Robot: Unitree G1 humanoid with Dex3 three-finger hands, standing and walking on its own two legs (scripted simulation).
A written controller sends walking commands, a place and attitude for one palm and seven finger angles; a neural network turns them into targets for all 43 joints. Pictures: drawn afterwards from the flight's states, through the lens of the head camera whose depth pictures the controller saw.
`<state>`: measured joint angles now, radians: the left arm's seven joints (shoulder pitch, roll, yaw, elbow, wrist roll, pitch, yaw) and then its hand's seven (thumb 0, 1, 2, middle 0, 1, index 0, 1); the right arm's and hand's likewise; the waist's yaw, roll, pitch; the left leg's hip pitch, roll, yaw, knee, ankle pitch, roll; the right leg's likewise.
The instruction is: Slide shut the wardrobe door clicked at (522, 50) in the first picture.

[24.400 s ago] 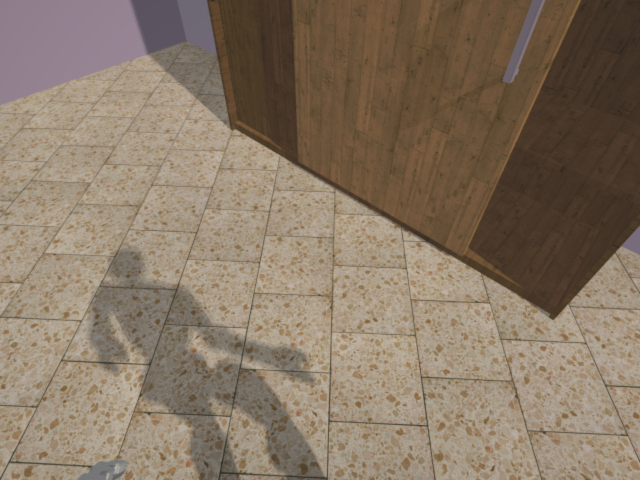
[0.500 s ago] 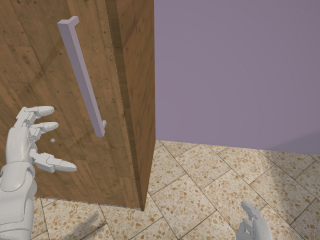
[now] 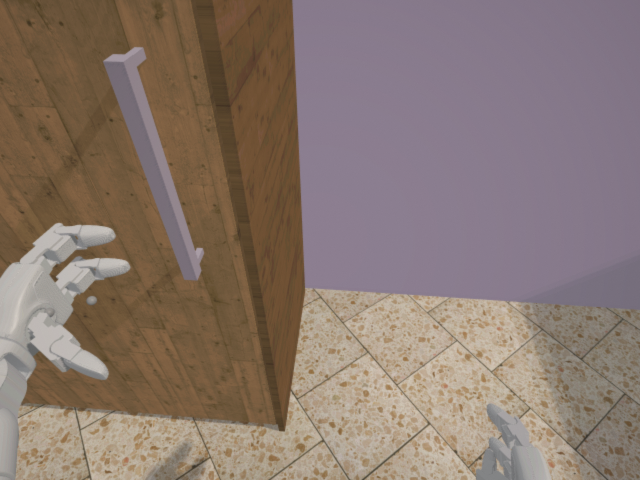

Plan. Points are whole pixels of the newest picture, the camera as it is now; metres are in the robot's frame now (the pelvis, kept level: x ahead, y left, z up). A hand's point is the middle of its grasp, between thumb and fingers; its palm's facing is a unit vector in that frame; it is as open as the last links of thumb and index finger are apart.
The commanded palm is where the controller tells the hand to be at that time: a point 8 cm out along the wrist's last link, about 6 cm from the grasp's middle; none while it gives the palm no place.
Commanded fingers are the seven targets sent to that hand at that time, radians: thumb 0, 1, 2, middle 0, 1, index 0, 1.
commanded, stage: draw the hand back to the body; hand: left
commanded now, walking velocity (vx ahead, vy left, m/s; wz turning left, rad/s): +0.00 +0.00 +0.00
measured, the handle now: (169, 182) +0.43 +0.25 +0.17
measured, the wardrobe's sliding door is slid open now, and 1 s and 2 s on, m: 0.00 0.00 0.00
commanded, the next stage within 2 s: step back with the hand held close in 1.32 s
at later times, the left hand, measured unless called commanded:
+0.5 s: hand (60, 318) +0.22 +0.29 +0.15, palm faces +0.46 -0.84 -0.28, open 13.1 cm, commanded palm +0.17 +0.32 +0.17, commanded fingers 0.00 0.14 0.53 -0.23 -0.75 -0.23 -0.75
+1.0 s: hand (80, 303) +0.23 +0.27 +0.17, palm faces +0.42 -0.83 -0.36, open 8.3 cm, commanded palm +0.18 +0.30 +0.18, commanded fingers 0.00 0.90 0.90 -0.20 -0.30 -0.20 -0.30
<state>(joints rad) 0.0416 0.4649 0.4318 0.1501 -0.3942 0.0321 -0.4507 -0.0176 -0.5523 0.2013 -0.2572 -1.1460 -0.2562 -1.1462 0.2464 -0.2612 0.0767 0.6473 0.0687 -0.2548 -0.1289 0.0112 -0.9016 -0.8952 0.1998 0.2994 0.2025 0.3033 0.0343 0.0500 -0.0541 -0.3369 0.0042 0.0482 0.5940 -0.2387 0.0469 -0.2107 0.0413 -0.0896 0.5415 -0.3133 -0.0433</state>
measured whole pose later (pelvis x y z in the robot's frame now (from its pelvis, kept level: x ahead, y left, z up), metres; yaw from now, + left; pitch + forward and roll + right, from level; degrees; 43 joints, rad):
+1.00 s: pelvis +0.03 +0.01 +0.01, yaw -2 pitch -4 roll -1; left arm 0.44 0.36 0.33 -0.39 -0.09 -0.06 0.10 0.00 0.68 0.80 -0.22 -0.42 -0.22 -0.42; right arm 0.21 -0.24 0.02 0.63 0.00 -0.10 -0.06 0.01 -0.90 -0.90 0.20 0.30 0.20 0.30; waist 0.08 0.05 0.00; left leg -0.13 -0.02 0.08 0.41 -0.21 0.05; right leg -0.01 0.03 -0.05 0.35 -0.27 -0.03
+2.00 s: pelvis -0.02 +0.05 +0.00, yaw -2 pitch +0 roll -2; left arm 0.52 0.45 0.43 -0.51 -0.04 -0.19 0.13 0.01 0.89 0.90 -0.22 -0.30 -0.22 -0.30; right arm 0.23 -0.23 0.00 0.53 0.01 -0.04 -0.08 0.01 -0.90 -0.90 0.20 0.30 0.20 0.30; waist 0.00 0.00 0.03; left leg -0.38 -0.04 0.11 0.53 -0.17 0.13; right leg -0.28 0.02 0.02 0.56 -0.26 0.01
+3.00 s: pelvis -0.27 +0.20 +0.00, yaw -7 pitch -2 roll -7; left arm 0.42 0.49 0.47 -0.70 -0.07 -0.23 0.11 0.01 0.89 0.90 -0.21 -0.30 -0.21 -0.30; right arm 0.18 -0.08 0.04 0.61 -0.03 -0.16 0.00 0.01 -0.90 -0.89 0.20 0.30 0.20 0.30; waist -0.03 -0.06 0.10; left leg -0.45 0.05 -0.01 0.46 -0.06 0.02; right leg -0.44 0.13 -0.01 1.12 -0.53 0.00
